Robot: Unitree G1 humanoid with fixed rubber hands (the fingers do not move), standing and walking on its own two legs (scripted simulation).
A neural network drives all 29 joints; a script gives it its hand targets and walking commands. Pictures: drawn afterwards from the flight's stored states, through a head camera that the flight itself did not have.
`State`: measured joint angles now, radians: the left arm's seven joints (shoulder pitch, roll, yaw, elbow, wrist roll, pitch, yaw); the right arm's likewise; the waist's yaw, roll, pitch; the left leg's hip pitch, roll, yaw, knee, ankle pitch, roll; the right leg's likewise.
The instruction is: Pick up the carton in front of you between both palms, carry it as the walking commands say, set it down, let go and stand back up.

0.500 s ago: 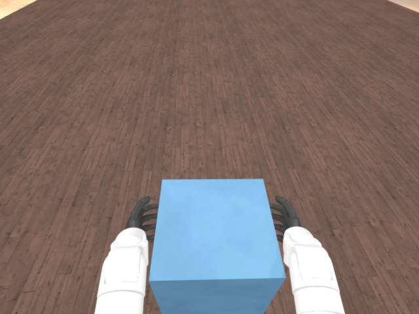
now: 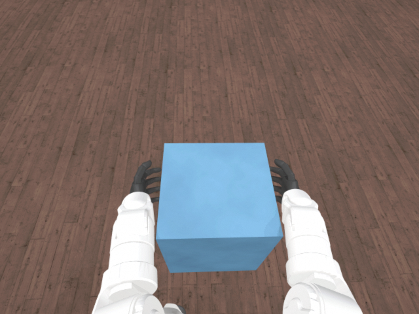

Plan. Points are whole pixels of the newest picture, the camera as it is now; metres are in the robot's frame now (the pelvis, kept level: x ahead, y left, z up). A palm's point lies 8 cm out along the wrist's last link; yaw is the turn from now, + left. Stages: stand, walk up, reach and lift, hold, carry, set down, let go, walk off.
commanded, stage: set down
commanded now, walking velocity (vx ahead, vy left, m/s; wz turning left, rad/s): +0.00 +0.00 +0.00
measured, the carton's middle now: (214, 212) +0.35 +0.00 -0.08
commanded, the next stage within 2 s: none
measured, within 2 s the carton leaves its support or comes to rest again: neither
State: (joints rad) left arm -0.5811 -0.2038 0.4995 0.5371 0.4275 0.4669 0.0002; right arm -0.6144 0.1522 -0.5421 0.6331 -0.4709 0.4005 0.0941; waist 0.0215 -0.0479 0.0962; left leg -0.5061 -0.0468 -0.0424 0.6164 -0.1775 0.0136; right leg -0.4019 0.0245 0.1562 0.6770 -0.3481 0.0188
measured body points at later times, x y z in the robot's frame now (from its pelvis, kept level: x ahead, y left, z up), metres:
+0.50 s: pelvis -0.02 -0.03 -0.12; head +0.21 +0.00 +0.27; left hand +0.40 +0.17 -0.20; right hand +0.43 -0.13 -0.20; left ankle +0.08 +0.11 -0.72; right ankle +0.01 -0.16 -0.72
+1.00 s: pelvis -0.05 -0.02 -0.24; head +0.25 +0.02 +0.09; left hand +0.42 +0.20 -0.36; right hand +0.47 -0.10 -0.35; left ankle +0.08 +0.11 -0.72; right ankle +0.01 -0.16 -0.72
